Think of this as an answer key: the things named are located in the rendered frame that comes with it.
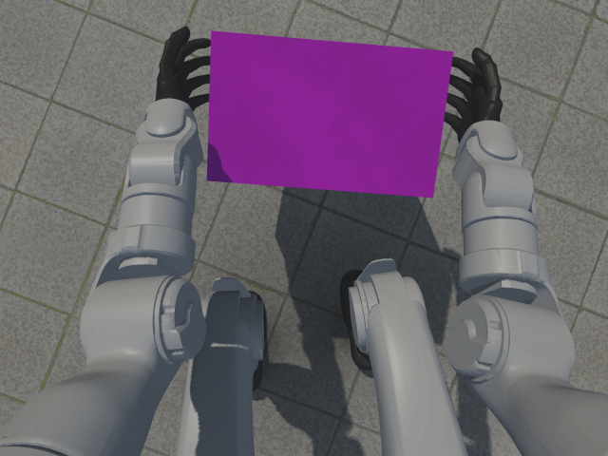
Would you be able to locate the left robot forearm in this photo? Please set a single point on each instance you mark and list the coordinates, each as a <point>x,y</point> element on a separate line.
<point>158,202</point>

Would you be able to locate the left robot upper arm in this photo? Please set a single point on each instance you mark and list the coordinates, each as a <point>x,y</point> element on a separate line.
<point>136,333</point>

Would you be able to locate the carton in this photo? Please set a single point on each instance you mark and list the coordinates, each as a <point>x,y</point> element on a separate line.
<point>325,115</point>

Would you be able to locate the robot left foot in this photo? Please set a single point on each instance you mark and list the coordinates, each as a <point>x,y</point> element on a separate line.
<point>258,372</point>

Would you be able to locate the right robot forearm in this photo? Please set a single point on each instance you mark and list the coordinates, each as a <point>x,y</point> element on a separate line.
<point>499,222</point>

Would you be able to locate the robot foot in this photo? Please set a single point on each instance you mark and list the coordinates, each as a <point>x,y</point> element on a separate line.
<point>361,359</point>
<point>258,372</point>

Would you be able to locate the left robot hand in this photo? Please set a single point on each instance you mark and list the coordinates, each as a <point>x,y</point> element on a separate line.
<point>171,81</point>

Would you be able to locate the right robot upper arm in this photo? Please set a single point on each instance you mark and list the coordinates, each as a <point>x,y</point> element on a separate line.
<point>518,358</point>

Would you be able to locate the robot right foot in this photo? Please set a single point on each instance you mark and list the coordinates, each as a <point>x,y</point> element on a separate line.
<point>361,359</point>

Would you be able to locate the right robot hand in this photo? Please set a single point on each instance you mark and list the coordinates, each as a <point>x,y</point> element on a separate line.
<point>483,94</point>

